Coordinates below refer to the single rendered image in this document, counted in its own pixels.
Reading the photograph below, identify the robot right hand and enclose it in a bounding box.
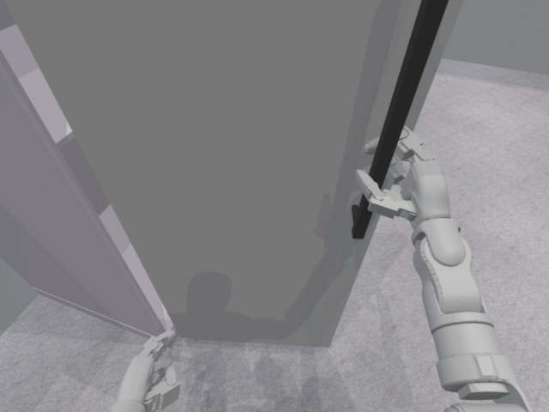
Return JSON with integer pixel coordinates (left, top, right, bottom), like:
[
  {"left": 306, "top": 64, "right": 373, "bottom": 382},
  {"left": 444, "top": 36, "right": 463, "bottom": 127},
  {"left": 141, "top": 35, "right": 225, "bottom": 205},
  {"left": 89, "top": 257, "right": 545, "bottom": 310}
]
[{"left": 355, "top": 126, "right": 450, "bottom": 229}]

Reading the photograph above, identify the robot left hand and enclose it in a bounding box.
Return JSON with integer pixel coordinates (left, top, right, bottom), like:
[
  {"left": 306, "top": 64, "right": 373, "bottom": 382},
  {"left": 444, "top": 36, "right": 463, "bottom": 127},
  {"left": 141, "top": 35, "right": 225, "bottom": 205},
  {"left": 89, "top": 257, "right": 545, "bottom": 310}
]
[{"left": 115, "top": 330, "right": 180, "bottom": 412}]

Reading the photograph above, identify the handle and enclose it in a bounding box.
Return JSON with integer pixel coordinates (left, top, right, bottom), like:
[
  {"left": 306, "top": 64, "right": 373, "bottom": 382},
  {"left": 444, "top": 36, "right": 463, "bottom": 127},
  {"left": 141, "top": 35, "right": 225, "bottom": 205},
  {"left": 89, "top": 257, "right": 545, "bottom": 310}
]
[{"left": 352, "top": 0, "right": 449, "bottom": 239}]

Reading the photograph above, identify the right robot forearm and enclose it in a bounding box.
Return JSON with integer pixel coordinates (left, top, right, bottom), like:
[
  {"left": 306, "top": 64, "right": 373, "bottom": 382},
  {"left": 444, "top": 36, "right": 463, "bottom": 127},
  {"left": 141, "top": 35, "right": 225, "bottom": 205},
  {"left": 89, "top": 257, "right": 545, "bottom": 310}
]
[{"left": 411, "top": 218, "right": 534, "bottom": 412}]

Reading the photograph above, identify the fridge door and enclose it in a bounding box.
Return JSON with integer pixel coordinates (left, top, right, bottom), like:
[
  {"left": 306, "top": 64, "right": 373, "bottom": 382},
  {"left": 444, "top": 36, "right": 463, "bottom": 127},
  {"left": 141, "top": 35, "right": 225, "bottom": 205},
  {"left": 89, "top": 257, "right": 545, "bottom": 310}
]
[{"left": 4, "top": 0, "right": 464, "bottom": 348}]

